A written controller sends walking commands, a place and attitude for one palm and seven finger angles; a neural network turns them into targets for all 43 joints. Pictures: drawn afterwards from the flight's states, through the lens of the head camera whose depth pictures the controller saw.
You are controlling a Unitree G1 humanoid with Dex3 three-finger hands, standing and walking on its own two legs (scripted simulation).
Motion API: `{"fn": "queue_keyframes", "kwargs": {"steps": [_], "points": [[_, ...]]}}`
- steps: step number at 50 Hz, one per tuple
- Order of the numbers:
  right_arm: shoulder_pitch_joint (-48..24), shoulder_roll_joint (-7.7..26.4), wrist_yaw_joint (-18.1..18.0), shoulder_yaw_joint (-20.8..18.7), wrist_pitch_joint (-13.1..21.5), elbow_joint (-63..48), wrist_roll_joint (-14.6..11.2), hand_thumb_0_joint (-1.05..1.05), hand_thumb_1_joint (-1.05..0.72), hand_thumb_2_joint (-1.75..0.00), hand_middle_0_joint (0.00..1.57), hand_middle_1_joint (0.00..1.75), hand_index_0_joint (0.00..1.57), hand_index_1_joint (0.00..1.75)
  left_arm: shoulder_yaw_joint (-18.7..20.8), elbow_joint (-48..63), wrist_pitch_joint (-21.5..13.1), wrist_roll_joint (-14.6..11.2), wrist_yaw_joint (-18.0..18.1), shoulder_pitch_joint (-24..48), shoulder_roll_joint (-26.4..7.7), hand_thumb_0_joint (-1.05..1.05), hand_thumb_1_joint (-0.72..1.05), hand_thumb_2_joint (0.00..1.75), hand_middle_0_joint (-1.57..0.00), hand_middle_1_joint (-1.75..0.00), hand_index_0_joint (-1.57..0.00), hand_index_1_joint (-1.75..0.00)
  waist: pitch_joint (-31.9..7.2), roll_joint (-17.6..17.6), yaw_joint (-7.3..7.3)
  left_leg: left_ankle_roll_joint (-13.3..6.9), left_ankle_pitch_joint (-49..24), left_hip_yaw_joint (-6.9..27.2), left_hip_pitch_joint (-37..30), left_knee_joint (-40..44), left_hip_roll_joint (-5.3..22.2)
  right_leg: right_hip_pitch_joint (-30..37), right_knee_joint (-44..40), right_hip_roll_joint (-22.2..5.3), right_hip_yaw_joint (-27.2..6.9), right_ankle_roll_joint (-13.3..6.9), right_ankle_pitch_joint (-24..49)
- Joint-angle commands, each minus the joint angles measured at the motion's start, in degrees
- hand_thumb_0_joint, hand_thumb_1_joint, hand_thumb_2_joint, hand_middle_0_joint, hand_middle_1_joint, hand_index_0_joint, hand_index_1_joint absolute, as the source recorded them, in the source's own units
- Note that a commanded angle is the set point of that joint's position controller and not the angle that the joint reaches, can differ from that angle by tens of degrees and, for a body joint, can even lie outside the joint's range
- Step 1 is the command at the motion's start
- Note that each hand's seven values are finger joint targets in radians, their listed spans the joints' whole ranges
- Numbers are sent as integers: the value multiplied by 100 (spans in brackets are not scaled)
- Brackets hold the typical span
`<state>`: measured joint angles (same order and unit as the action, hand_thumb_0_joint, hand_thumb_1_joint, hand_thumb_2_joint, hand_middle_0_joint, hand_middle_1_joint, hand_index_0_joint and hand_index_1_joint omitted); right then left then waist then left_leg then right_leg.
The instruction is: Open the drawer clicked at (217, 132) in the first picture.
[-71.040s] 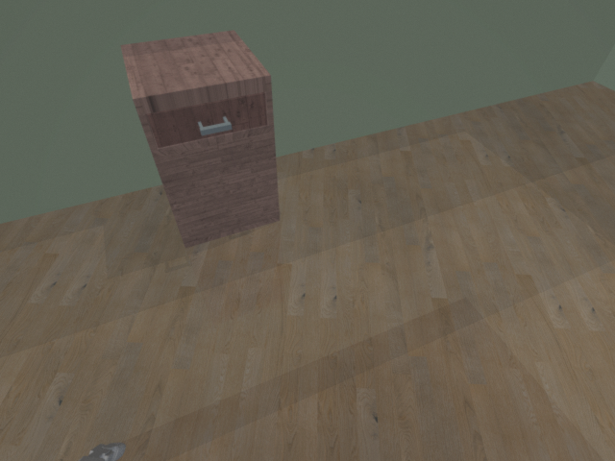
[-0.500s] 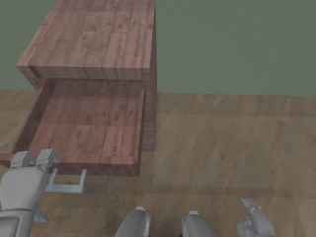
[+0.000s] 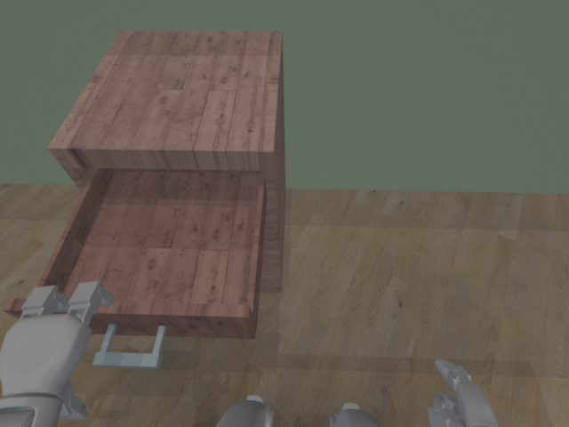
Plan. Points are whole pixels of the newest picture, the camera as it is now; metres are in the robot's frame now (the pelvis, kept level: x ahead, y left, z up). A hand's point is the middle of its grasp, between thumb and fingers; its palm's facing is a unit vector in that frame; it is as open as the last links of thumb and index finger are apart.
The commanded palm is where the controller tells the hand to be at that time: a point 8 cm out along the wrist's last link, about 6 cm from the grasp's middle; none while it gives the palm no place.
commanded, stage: lift the hand off the handle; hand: left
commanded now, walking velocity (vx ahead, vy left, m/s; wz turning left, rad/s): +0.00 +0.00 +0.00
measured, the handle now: (132, 346) +0.24 +0.28 -0.12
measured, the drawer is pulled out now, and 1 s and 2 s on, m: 0.30 0.30 0.30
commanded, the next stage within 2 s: draw the hand back to the body in 0.52 s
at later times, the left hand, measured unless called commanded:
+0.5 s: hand (58, 345) +0.20 +0.30 +0.03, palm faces -0.03 -0.04 -1.00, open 13.8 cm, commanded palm +0.19 +0.30 +0.08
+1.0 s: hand (30, 339) +0.20 +0.31 +0.08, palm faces +0.00 -0.05 -1.00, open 13.8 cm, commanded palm +0.17 +0.30 +0.13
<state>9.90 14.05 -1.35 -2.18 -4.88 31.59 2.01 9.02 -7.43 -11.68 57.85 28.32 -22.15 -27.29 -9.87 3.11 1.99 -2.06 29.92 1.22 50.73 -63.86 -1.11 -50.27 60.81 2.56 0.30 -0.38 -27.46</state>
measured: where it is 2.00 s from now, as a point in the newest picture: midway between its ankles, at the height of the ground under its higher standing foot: outside the picture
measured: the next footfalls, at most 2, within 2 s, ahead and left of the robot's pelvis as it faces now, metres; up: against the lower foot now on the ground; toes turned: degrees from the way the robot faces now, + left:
none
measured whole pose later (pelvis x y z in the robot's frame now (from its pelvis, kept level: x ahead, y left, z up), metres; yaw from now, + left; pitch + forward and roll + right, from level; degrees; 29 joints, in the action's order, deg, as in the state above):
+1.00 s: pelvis +0.02 +0.01 +0.04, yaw +0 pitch +10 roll -2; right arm 11.9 13.5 -0.3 -1.2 -5.4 29.5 0.3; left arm 9.3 5.7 -6.2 51.5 19.6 -30.6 -28.6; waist -8.5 4.6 3.1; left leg -2.8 26.7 0.3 34.5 -51.2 -1.6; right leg -34.3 48.4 1.9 -1.1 0.4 -24.3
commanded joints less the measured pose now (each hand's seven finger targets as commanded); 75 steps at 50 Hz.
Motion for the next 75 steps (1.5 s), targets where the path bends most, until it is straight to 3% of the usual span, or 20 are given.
{"fn": "queue_keyframes", "kwargs": {"steps": [1, 7, 14, 17, 21, 27, 33, 38, 42, 48, 53, 56, 60, 61, 62, 63, 65, 67, 71, 75], "points": [[-231, 679, -3, -255, 174, -896, -27, 0, -90, -90, 20, 30, 20, 30, 617, 1185, 138, -124, 188, -103, -1138, 0, -50, 30, -30, -120, -30, -120, -1243, 296, 31, -5, -1825, -17, -1543, 1191, -1, 749, -994, 93, 196, -288, 1264], [-241, 697, 2, -212, 113, -929, -75, 0, -90, -90, 20, 30, 20, 30, 707, 1056, 327, -192, 14, -157, -1247, 0, -50, 30, -30, -120, -30, -120, -897, -139, 9, -35, -1611, -16, -1452, 1411, 18, 951, -1243, 81, 168, -241, 1192], [-200, 640, -1, -201, 162, -1013, -65, 0, -90, -90, 20, 30, 20, 30, 679, 1412, 177, -263, -138, -396, -1205, 0, -50, 30, -30, -120, -30, -120, -927, 192, 49, -39, -1829, -42, -1857, 1562, 7, 1229, -1408, 57, 119, -278, 1371], [-196, 670, 0, -205, 176, -966, -46, 0, -90, -90, 20, 30, 20, 30, 780, 1427, 75, -291, -166, -249, -1309, 0, -50, 30, -30, -120, -30, -120, -812, 12, -2, -50, -1736, -32, -1778, 1563, 14, 1182, -1465, 46, 126, -257, 1327], [-205, 650, 37, -213, 184, -982, -37, 0, -90, -90, 20, 30, 20, 30, 737, 1560, 31, -240, -134, -240, -1266, 0, -50, 30, -30, -120, -30, -120, -764, 374, 47, -11, -1832, -2, -1908, 1628, 12, 1169, -1441, 39, 165, -291, 1280], [-178, 677, 87, -247, 138, -975, -45, 0, -90, -90, 20, 30, 20, 30, 684, 1300, 134, -245, -143, -393, -1129, 0, -50, 30, -30, -120, -30, -120, -756, -63, 32, 1, -1914, 15, -1826, 1632, 30, 1160, -1424, 61, 203, -268, 1366], [-241, 656, 87, -231, 119, -1064, -23, 0, -90, -90, 20, 30, 20, 30, 841, 1946, 134, -234, -130, -543, -1371, 0, -50, 30, -30, -120, -30, -120, -1243, 313, 167, 7, -2401, -31, -2152, 1674, 15, 1545, -1429, 39, 107, -299, 1759], [-286, 617, 70, -183, 100, -1060, -52, 0, -90, -90, 20, 30, 20, 30, 1023, 2127, 221, -323, -101, -680, -1496, 0, -50, 30, -30, -120, -30, -120, -859, 278, 126, 4, -2323, 14, -2174, 1791, 42, 1566, -1571, 28, 126, -286, 1653], [-311, 614, 93, -177, 125, -1059, -126, 0, -90, -90, 20, 30, 20, 30, 839, 1975, 381, -461, -276, -702, -1278, 0, -50, 30, -30, -120, -30, -120, -513, 149, 87, 4, -1989, 51, -2159, 1963, 80, 1552, -1725, 16, 188, -250, 1382], [-296, 617, 53, -140, 223, -1185, -177, 0, -90, -90, 20, 30, 20, 30, 710, 2443, 525, -724, -769, -752, -1311, 0, -50, 30, -30, -120, -30, -120, -592, -212, 69, -56, -2030, 19, -2376, 2214, 88, 2042, -2010, -41, 80, -191, 1585], [-283, 569, 51, -96, 267, -1247, -129, 0, -90, -90, 20, 30, 20, 30, 928, 3084, 402, -646, -917, -940, -1591, 0, -50, 30, -30, -120, -30, -120, -435, 153, 179, -29, -2351, 42, -2619, 2336, 112, 2110, -2133, -58, 58, -220, 1643], [-314, 520, 70, -114, 274, -1270, -153, 0, -90, -90, 20, 30, 20, 30, 981, 3183, 351, -669, -910, -1119, -1478, 0, -50, 30, -30, -120, -30, -120, -157, 403, 203, 8, -2413, 49, -2681, 2362, 139, 2056, -2139, -65, 129, -230, 1619], [-280, 533, 99, -132, 233, -1348, -180, 0, -90, -90, 20, 30, 20, 30, 1269, 3391, 400, -742, -908, -1077, -1656, 0, -50, 30, -30, -120, -30, -120, -360, 459, 291, 48, -2472, 62, -2792, 2436, 131, 2137, -2141, -43, 167, -223, 1615], [-295, 500, 102, -147, 246, -1354, -205, 0, -90, -90, 20, 30, 20, 30, 1169, 3330, 452, -842, -935, -1297, -1472, 0, -50, 30, -30, -120, -30, -120, -259, 428, 265, 47, -2544, 51, -2818, 2438, 142, 2198, -2173, -59, 170, -217, 1703], [228, 170, -68, -74, 538, -1416, -497, 0, -90, -90, 20, 30, 20, 30, 541, 2542, 697, -4826, -1352, -1369, 734, 0, -47, 32, -30, -118, -30, -118, -40, 372, -256, 88, -2720, 332, -3725, 2748, 349, 2767, -2375, -117, 302, -207, 1561], [246, 342, -153, -33, 767, -1372, -507, 0, -90, -90, 20, 30, 20, 30, 485, 2918, 662, -5140, -1584, -1078, 466, 0, -43, 33, -29, -115, -29, -115, -146, 297, -191, 106, -2837, 433, -3928, 2917, 384, 2829, -2517, -126, 253, -185, 1505], [114, 428, -335, -7, 888, -1312, -462, 0, -90, -90, 20, 30, 20, 30, 1066, 3342, 548, -5509, -1616, -964, -200, 0, -36, 36, -29, -111, -29, -111, -335, -317, -52, 57, -2871, 341, -3834, 2986, 339, 3178, -2629, -175, 282, -117, 1733], [-28, 455, -471, 69, 1065, -1292, -423, 0, -90, -90, 20, 30, 20, 30, 996, 3620, 477, -5717, -1675, -608, -227, 0, -29, 39, -29, -107, -29, -107, -248, -571, -51, 33, -2745, 238, -3771, 3183, 257, 3434, -2810, -261, 291, -72, 1966], [-234, 362, -556, 217, 1422, -1099, -421, 0, -90, -90, 20, 30, 20, 30, 848, 3975, 447, -5991, -1765, -391, -111, 0, -15, 45, -27, -98, -27, -98, 842, 40, -33, 103, -2255, 271, -3582, 3647, 224, 3508, -3270, -368, 281, -124, 1710], [-223, 337, -498, 267, 1602, -850, -385, 0, -90, -90, 20, 30, 20, 30, 1240, 4097, 346, -6045, -1838, -553, -306, 0, -1, 51, -26, -88, -26, -88, 842, 472, 57, 172, -2390, 204, -3737, 3840, 157, 3805, -3515, -296, 270, -177, 1871]]}}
